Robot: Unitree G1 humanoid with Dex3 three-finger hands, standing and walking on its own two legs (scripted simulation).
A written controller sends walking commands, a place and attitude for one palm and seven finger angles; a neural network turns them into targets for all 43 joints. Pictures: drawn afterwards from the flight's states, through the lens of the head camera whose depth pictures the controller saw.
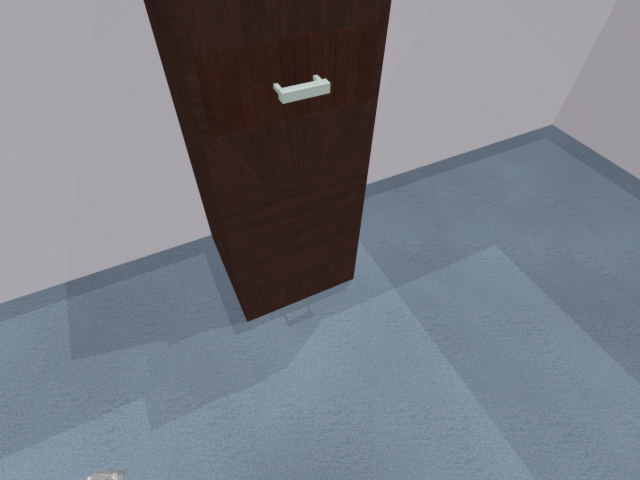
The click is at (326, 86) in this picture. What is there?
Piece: drawer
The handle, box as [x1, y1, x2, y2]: [273, 75, 330, 103]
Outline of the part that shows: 330,83 325,78 321,79 317,75 313,75 314,80 310,82 283,88 277,83 274,83 273,87 278,93 278,97 281,102 284,103 329,92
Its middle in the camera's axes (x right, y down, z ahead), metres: -0.04 -0.32 +0.80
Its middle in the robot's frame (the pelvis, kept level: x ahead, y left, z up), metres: +0.82 +0.09 +0.08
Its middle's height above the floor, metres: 0.85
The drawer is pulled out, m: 0.00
